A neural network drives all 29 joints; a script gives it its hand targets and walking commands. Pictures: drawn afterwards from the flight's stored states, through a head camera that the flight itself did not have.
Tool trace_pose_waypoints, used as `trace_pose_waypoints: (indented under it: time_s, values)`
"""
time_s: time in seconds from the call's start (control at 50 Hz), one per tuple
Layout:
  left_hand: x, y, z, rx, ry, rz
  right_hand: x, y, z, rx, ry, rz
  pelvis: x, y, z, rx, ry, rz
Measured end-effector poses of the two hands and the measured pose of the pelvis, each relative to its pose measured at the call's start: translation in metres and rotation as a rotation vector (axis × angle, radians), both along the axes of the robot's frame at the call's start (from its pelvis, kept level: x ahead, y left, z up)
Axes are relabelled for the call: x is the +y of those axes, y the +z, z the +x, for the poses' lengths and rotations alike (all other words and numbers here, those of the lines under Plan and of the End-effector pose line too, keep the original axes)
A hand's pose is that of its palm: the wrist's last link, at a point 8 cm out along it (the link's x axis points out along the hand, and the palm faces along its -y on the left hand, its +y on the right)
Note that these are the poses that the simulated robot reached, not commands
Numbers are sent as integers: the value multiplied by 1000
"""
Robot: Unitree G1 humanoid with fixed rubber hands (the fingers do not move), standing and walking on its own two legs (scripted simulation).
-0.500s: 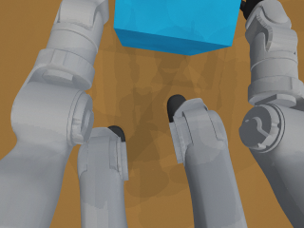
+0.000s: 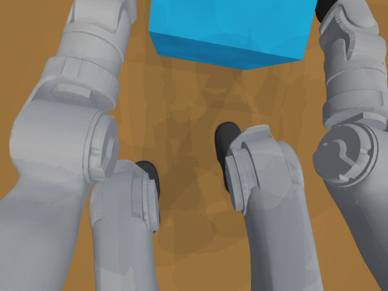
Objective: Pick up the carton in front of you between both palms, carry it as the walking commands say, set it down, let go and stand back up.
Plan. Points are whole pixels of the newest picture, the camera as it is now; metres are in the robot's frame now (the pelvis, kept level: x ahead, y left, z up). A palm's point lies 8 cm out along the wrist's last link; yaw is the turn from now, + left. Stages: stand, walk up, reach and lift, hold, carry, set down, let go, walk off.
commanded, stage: set down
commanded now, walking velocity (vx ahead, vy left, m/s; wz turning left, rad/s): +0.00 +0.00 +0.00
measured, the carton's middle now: out of the picture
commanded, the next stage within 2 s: let go in 1.34 s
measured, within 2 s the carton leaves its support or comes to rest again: neither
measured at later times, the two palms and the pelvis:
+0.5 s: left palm out of the picture +0.60 -0.02 -0.13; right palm out of the picture +0.48 -0.36 -0.13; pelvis -0.01 -0.02 +0.01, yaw -2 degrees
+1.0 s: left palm out of the picture +0.61 -0.01 +0.02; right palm out of the picture +0.47 -0.37 +0.03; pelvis +0.01 -0.02 +0.12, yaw -3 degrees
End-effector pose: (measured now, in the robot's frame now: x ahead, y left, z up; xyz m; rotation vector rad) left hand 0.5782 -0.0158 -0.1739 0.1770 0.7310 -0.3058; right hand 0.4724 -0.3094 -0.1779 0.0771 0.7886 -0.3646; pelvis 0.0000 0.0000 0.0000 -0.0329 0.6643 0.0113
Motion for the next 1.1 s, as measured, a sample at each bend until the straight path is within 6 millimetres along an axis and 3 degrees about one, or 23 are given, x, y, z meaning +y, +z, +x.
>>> trace_pose_waypoints:
  time_s: [0.08, 0.16, 0.24, 0.32, 0.4, 0.48, 0.68, 0.92, 1.1]
  values:
    - [3, -8, 0, -16, 0, -6, -2, -13, -4, 27, -10, -2, -2, 0, 0, -6, -3, 1]
    - [12, -22, 1, -22, 25, 12, -21, -23, -14, 40, -75, -46, -5, 1, 0, -14, -8, 1]
    - [19, -30, 1, -26, 35, 22, -44, -21, -16, 11, -116, -72, -9, 0, -1, -20, -16, 6]
    - [16, -24, 4, -61, 30, 17, -55, -12, -8, -37, -123, -68, -13, -2, -4, -34, -26, 14]
    - [9, 0, 10, -110, 29, 16, -55, 6, 2, -91, -118, -50, -16, -1, -7, -52, -41, 24]
    - [0, 36, 17, -149, 34, 28, -54, 37, 8, -144, -116, -39, -16, 7, -10, -60, -60, 36]
    - [-9, 119, 24, -103, 67, 51, -61, 114, -5, -139, -122, -41, -14, 50, -8, 0, -93, 62]
    - [3, 178, 30, -122, 77, 45, -63, 179, 0, -144, -117, -61, -17, 100, 4, 105, -99, 69]
    - [5, 228, 30, -120, 68, 43, -68, 236, -3, -139, -119, -58, -18, 151, 18, 139, -104, 62]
